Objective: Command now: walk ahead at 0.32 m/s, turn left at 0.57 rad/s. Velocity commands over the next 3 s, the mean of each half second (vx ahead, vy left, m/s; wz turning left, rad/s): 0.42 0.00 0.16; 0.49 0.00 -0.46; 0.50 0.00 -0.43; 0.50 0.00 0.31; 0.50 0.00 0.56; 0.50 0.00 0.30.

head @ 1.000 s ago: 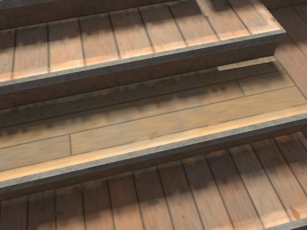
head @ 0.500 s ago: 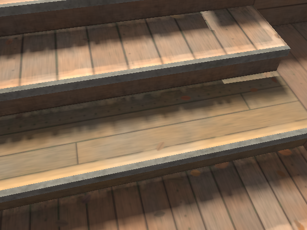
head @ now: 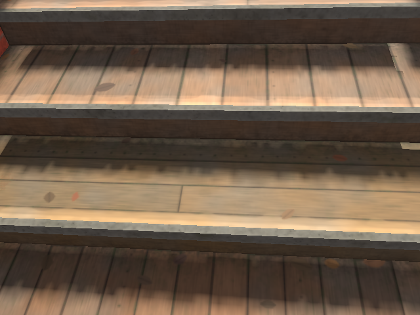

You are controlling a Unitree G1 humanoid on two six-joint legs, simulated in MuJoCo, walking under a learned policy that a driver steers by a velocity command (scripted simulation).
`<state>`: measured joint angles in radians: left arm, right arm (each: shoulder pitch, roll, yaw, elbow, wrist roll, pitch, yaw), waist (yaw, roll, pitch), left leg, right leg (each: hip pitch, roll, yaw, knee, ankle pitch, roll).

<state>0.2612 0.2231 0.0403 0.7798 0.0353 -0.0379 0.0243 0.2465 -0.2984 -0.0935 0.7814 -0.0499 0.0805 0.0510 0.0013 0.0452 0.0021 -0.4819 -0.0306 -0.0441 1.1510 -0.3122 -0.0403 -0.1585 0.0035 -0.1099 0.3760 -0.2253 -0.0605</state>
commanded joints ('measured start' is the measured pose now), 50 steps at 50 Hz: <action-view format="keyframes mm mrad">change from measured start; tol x64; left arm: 1 49 161 47 -40 3 -26 0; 50 320 28 -43 248 83 -96 -91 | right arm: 1 -140 -67 -8 -107 1 -26 10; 50 -189 86 151 -222 17 -163 -6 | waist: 1 55 -165 43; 50 -13 -130 -33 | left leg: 1 -202 35 12 -112 -19 18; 13 758 223 -232 -839 253 198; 27 236 236 52 -986 24 116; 35 575 337 218 -563 2025 185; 38 -139 -78 76 502 209 67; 50 -798 25 28 945 81 150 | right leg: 1 155 -310 279 -227 -239 -131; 10 -27 -290 143 -163 120 -162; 24 -1185 35 151 1835 -169 -22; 34 -441 122 -207 902 -296 -109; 38 95 -178 1090 -3 -361 -356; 50 -238 32 399 65 116 -127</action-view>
